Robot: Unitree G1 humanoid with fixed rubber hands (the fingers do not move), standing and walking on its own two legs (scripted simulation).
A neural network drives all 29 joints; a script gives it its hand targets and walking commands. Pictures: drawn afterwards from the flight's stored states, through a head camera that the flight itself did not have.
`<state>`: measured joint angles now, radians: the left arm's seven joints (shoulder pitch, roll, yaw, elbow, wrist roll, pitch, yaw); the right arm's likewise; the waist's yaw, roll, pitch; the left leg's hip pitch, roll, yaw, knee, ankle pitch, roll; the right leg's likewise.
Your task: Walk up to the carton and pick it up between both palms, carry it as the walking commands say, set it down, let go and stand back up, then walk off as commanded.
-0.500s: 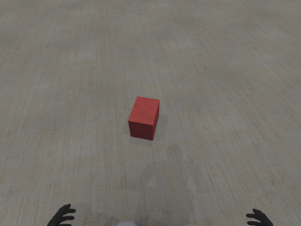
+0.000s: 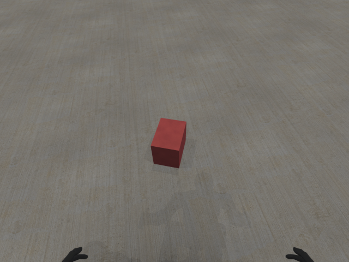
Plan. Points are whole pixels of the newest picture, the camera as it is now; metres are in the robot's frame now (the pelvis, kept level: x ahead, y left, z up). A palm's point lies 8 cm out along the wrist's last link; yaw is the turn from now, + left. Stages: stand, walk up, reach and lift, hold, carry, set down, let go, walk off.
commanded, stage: stand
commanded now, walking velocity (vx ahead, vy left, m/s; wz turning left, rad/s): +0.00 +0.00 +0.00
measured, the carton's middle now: (169, 142) +0.92 +0.10 -0.66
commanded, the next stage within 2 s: walk up in 0.66 s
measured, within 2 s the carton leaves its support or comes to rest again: neither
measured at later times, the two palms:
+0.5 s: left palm out of the picture +0.10 +0.29 -0.10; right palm out of the picture +0.10 -0.29 -0.10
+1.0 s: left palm out of the picture +0.09 +0.29 -0.11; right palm out of the picture +0.08 -0.28 -0.12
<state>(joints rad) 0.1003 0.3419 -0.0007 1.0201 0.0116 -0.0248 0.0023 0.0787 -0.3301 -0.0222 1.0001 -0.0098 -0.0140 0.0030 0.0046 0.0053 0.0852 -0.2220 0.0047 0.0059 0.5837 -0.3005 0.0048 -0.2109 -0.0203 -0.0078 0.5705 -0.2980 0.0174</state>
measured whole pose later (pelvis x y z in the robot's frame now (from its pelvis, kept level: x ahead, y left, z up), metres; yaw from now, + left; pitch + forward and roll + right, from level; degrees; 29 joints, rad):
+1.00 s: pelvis +0.02 +0.00 +0.01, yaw +0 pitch -1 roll +0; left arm 0.15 0.32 0.03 1.06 0.02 -0.01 -0.01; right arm 0.17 -0.31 -0.04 1.05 -0.03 0.02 0.02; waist 0.00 0.00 0.00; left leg -0.19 0.00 0.02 0.50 -0.32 0.01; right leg -0.20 -0.05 -0.03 0.51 -0.35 0.01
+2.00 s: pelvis +0.38 +0.05 -0.01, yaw +4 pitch -1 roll -2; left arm 0.39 0.21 0.05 1.11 0.04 -0.01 -0.01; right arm 0.10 -0.21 -0.05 0.97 -0.03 -0.03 0.02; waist 0.06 -0.01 0.07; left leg -0.41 0.10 0.12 0.61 -0.18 0.00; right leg -0.23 -0.13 -0.14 0.70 -0.45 0.04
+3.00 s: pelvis +0.50 +0.03 +0.01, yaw +3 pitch -2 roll +0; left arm 0.28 0.13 0.03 1.16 0.01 0.00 0.03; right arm 0.25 -0.14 -0.02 1.14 -0.01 0.00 -0.03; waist 0.02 0.02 0.03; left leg -0.07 0.10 0.11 0.36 -0.24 -0.06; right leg -0.16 -0.05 -0.13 0.37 -0.17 0.00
